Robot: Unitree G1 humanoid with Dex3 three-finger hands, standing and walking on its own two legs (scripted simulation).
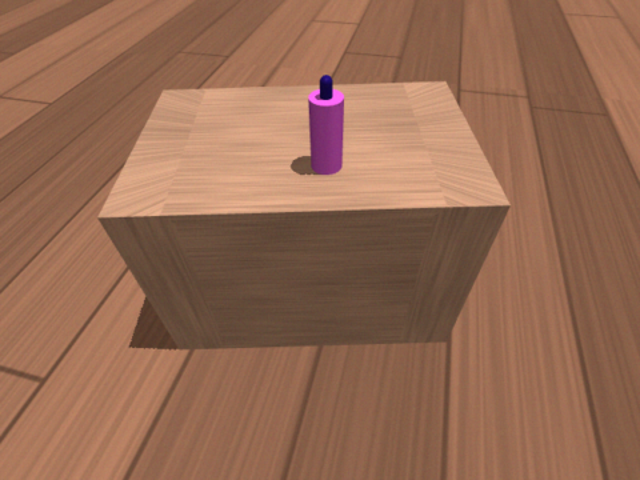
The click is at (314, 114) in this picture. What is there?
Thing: necked bottle
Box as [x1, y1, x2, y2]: [308, 75, 343, 174]
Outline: 324,75 320,79 320,88 311,92 308,96 311,166 313,170 318,173 330,174 338,171 341,167 343,95 341,92 332,88 331,78 328,75
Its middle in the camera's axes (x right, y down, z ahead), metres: +0.02 -0.26 +0.90
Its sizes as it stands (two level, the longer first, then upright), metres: 0.079 0.079 0.233
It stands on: a support 0.65 m high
